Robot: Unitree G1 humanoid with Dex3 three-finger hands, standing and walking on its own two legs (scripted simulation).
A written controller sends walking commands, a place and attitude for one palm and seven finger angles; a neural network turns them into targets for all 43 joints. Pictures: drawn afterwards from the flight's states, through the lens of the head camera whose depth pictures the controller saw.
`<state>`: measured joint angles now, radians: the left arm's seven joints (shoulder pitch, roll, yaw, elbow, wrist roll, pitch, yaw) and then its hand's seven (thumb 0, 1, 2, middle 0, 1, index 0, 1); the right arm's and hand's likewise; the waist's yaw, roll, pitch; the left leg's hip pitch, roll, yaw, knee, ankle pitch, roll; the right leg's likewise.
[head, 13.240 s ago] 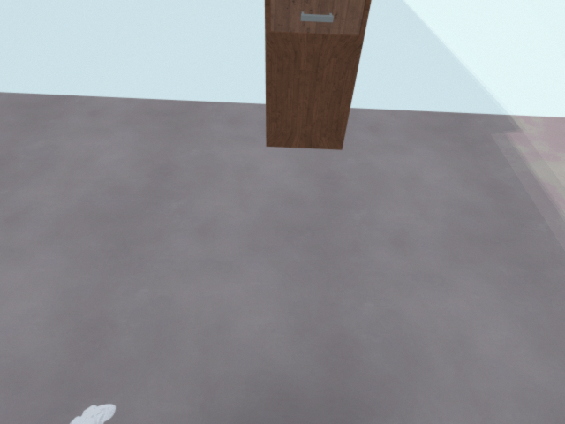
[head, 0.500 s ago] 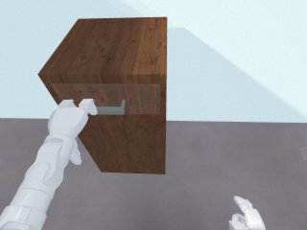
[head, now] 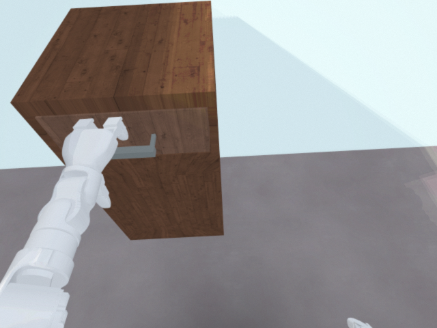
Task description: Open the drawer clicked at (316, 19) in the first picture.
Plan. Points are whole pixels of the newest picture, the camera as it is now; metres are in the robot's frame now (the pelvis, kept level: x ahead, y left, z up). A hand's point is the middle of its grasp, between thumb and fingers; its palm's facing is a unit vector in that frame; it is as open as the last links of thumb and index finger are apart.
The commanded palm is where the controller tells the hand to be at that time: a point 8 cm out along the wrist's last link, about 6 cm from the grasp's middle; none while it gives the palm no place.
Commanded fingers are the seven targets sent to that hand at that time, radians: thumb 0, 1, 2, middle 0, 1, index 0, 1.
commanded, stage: move the hooked fingers above the handle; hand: left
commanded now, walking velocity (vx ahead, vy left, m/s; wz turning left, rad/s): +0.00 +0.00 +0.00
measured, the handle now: (128, 145) +0.52 +0.26 -0.03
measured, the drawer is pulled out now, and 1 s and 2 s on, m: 0.00 0.00 0.00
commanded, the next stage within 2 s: none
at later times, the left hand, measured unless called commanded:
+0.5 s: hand (110, 152) +0.45 +0.26 +0.03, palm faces -0.02 +0.00 -1.00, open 13.8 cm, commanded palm +0.44 +0.25 +0.09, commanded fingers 0.00 -0.50 0.30 -0.30 -1.20 -0.30 -1.20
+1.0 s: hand (123, 144) +0.48 +0.24 +0.02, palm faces -0.04 -0.01 -1.00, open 13.6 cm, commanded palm +0.46 +0.26 +0.08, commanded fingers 0.00 -0.50 0.30 -0.30 -1.20 -0.30 -1.20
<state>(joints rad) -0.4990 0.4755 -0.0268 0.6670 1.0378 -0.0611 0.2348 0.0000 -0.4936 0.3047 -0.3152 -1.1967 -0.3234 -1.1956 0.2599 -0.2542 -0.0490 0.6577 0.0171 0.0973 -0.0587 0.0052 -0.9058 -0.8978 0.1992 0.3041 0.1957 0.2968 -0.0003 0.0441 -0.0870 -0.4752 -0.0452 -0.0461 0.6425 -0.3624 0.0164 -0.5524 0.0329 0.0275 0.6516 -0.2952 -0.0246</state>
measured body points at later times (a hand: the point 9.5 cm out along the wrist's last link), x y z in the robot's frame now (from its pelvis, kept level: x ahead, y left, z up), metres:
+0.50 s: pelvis +0.01 +0.02 -0.01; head +0.08 +0.01 +0.44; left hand +0.45 +0.26 +0.08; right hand +0.07 -0.25 -0.14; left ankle -0.03 +0.11 -0.72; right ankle +0.01 -0.10 -0.72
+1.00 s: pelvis +0.00 +0.01 -0.01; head +0.09 +0.01 +0.43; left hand +0.48 +0.24 +0.08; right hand +0.02 -0.26 -0.14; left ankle -0.03 +0.11 -0.72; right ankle +0.01 -0.10 -0.72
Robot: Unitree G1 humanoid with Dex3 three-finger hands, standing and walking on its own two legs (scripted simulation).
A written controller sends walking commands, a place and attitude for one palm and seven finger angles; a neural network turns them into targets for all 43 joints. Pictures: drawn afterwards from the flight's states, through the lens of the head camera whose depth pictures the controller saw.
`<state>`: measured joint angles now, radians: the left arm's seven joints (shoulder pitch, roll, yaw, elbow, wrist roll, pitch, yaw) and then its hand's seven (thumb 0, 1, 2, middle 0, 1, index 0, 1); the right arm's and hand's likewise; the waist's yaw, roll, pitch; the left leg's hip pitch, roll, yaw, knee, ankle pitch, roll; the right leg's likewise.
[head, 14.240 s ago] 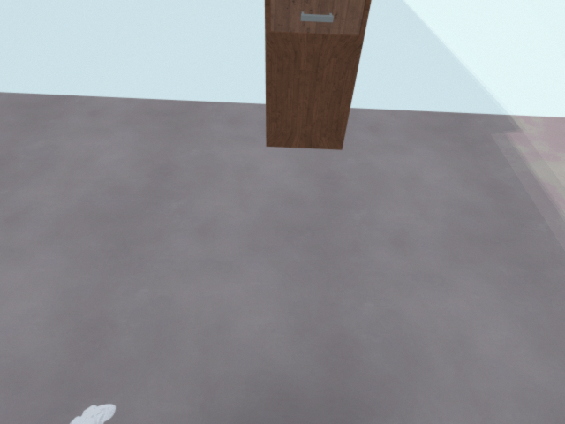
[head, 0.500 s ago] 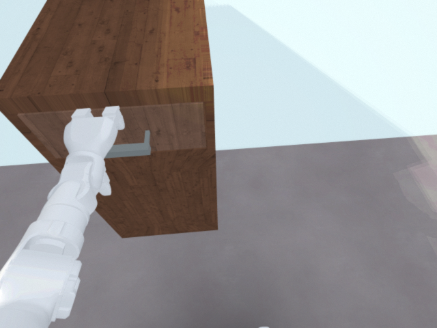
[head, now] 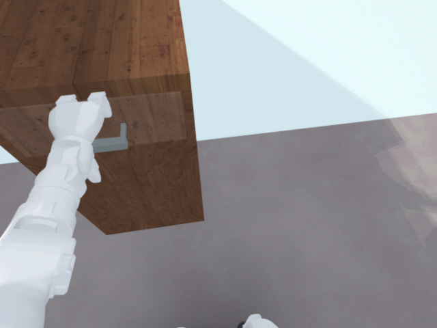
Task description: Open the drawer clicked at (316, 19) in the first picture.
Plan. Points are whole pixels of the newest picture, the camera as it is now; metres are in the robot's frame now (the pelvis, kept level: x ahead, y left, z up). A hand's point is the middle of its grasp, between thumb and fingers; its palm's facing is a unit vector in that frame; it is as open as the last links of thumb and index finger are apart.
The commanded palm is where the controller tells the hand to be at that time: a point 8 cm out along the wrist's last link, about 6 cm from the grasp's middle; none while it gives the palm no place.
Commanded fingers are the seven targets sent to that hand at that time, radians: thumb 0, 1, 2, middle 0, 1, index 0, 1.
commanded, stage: move the hooked fingers above the handle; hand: left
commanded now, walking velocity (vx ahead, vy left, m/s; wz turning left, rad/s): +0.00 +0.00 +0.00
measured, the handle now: (95, 138) +0.52 +0.26 -0.02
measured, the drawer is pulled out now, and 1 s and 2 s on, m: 0.00 0.00 0.00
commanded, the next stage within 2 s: lower the fingers behind the handle in 1.86 s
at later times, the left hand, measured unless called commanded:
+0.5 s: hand (77, 143) +0.47 +0.27 +0.03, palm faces -0.06 -0.01 -1.00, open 13.7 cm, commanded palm +0.47 +0.25 +0.09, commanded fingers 0.00 -0.50 0.30 -0.30 -1.20 -0.30 -1.20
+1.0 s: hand (81, 141) +0.47 +0.26 +0.03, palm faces -0.07 -0.01 -1.00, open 13.6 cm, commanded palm +0.47 +0.23 +0.10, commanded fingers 0.00 -0.50 0.30 -0.30 -1.20 -0.30 -1.20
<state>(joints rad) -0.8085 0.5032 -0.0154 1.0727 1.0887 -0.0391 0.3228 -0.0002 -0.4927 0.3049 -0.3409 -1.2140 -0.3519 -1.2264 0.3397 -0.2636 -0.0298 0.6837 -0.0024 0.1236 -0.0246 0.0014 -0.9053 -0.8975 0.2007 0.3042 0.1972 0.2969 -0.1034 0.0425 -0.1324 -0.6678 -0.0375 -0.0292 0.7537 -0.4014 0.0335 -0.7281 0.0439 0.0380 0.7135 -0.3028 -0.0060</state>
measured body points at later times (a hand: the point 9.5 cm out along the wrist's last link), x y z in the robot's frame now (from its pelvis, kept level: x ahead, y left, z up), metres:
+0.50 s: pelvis +0.00 +0.00 -0.01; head +0.10 +0.01 +0.43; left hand +0.47 +0.26 +0.08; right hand +0.01 -0.27 -0.13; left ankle -0.03 +0.10 -0.71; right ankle +0.01 -0.12 -0.71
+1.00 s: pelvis +0.01 +0.01 +0.00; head +0.10 +0.01 +0.44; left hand +0.47 +0.26 +0.08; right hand +0.04 -0.26 -0.13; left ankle -0.03 +0.10 -0.71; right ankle +0.01 -0.12 -0.71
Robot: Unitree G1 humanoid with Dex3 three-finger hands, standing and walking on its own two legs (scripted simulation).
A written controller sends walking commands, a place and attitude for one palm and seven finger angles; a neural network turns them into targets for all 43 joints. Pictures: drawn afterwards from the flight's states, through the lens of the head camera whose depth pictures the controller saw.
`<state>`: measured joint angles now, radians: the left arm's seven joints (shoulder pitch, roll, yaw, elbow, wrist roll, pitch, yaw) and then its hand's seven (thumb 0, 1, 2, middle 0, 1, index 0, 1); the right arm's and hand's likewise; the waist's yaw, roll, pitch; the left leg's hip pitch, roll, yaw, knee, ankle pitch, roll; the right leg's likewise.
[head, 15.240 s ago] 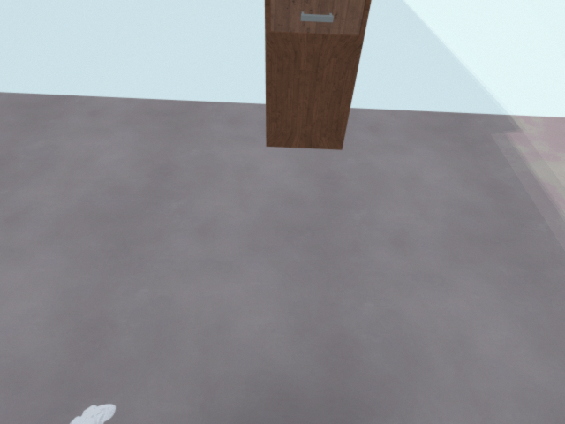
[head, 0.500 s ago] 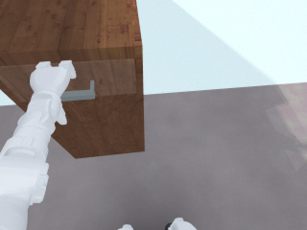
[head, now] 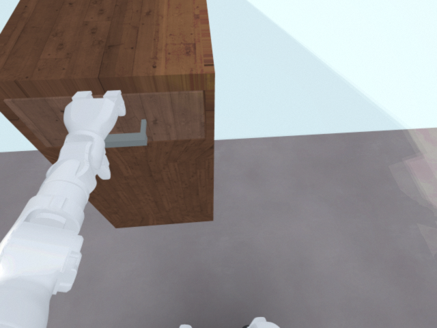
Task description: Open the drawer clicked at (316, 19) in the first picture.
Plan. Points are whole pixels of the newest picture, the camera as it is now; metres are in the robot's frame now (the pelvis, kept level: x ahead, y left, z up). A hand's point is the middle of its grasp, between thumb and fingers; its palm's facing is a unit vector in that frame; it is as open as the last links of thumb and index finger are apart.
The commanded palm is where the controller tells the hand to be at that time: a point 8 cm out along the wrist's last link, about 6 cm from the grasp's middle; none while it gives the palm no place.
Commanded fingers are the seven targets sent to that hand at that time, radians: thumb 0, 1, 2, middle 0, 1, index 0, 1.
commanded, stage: move the hooked fingers above the handle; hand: left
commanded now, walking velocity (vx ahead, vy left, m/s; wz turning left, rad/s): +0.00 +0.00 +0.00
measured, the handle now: (115, 133) +0.52 +0.23 -0.02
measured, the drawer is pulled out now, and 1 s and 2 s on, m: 0.00 0.00 0.00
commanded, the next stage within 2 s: lower the fingers behind the handle in 0.86 s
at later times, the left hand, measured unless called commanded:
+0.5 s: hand (109, 131) +0.48 +0.21 +0.04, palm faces -0.04 -0.01 -1.00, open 13.7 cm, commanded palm +0.45 +0.22 +0.10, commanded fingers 0.00 -0.50 0.30 -0.30 -1.20 -0.30 -1.20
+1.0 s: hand (101, 133) +0.47 +0.22 +0.05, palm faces -0.01 -0.02 -1.00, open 13.8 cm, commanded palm +0.45 +0.22 +0.10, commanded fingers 0.00 -0.50 0.30 -0.30 -1.20 -0.30 -1.20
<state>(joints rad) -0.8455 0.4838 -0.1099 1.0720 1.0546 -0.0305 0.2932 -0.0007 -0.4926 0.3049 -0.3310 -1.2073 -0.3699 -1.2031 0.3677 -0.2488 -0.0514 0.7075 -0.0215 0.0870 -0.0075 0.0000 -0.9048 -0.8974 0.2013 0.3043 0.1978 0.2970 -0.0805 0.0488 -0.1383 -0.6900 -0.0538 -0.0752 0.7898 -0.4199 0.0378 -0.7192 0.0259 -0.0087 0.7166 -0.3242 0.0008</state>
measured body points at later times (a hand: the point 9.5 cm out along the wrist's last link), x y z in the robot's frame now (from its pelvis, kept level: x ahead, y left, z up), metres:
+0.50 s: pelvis +0.00 -0.01 +0.01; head +0.09 -0.03 +0.45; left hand +0.47 +0.21 +0.10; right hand +0.03 -0.28 -0.13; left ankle -0.04 +0.09 -0.71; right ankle +0.00 -0.13 -0.71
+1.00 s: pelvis +0.00 -0.01 +0.01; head +0.08 -0.02 +0.45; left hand +0.46 +0.22 +0.10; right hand +0.04 -0.28 -0.13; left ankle -0.04 +0.09 -0.71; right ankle +0.00 -0.13 -0.71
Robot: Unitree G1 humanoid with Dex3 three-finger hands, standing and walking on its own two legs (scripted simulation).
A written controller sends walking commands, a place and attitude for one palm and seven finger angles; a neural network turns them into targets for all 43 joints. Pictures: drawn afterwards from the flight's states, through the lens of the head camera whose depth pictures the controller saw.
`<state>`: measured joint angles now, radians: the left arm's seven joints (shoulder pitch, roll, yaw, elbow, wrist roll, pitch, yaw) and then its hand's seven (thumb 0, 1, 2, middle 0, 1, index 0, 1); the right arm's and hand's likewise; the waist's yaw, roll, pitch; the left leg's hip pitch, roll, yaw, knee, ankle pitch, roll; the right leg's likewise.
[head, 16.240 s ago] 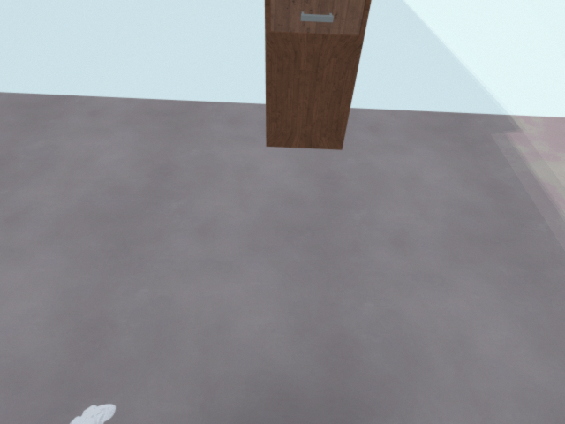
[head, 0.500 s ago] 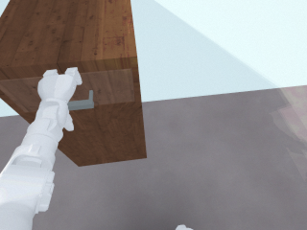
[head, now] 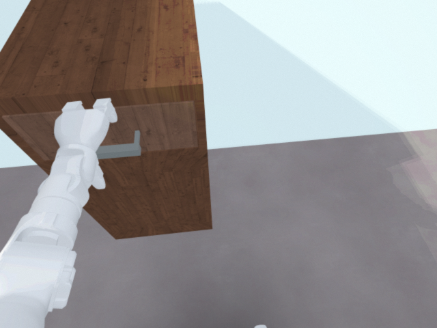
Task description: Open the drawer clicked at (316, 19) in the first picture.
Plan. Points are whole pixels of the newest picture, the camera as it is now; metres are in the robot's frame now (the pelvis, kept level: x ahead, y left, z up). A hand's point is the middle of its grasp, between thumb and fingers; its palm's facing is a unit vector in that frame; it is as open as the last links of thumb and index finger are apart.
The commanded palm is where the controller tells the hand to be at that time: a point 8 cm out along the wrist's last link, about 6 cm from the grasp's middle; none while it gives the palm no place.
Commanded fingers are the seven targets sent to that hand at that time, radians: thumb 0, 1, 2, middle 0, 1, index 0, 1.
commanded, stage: lower the fingers behind the handle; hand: left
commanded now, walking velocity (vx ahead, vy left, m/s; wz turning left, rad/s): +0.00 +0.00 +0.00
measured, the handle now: (110, 144) +0.51 +0.25 -0.02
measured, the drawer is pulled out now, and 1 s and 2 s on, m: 0.00 0.00 0.00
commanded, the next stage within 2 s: close the thumb around the handle in 1.56 s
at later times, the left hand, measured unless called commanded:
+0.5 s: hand (102, 158) +0.45 +0.25 +0.00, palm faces -0.07 +0.00 -1.00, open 13.8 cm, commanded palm +0.44 +0.24 +0.06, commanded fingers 0.00 -0.50 0.30 -0.30 -1.20 -0.30 -1.20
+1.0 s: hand (113, 164) +0.46 +0.24 -0.03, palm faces -0.05 -0.04 -1.00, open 13.8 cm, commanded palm +0.45 +0.23 +0.02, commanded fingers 0.00 -0.50 0.30 -0.30 -1.20 -0.30 -1.20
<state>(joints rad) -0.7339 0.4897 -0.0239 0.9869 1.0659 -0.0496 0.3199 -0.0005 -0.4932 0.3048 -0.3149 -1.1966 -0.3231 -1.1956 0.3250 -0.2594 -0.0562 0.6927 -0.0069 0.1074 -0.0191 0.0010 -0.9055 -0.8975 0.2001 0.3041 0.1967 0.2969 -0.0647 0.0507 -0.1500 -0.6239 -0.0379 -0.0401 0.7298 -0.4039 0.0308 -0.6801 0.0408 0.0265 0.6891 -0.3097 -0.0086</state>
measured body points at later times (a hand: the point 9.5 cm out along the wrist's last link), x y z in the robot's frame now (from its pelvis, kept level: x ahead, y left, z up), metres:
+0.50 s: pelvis -0.01 +0.00 -0.01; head +0.09 +0.00 +0.43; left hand +0.45 +0.25 +0.05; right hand +0.01 -0.27 -0.15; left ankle -0.04 +0.10 -0.71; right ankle +0.00 -0.12 -0.71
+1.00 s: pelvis -0.01 +0.00 -0.03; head +0.11 +0.01 +0.41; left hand +0.46 +0.24 +0.02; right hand +0.01 -0.27 -0.16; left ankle -0.04 +0.10 -0.71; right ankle +0.00 -0.12 -0.71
